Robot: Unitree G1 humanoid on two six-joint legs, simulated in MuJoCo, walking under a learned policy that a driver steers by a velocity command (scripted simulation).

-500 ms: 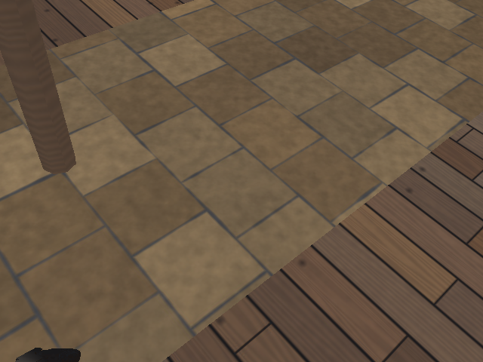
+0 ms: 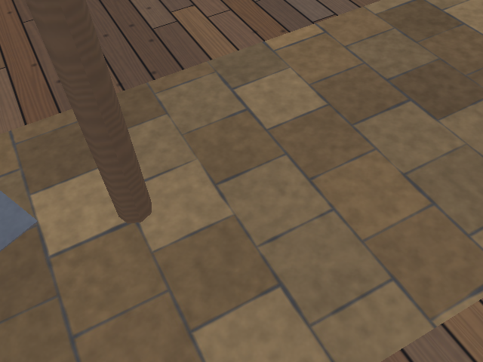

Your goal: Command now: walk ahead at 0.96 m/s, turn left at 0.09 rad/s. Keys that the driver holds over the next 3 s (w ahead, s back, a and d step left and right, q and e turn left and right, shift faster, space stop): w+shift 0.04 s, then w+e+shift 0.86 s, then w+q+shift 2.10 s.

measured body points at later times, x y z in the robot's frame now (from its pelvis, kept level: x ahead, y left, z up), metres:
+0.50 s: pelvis +0.45 -0.01 -0.01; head +0.48 -0.02 +0.44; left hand +0.72 +0.18 -0.10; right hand +0.33 -0.26 -0.15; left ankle +0.31 +0.10 -0.74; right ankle +0.63 -0.16 -0.67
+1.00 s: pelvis +0.91 -0.19 -0.01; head +0.94 -0.21 +0.44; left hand +1.07 +0.07 -0.13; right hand +1.00 -0.52 -0.06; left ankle +1.17 -0.19 -0.71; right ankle +0.71 -0.11 -0.73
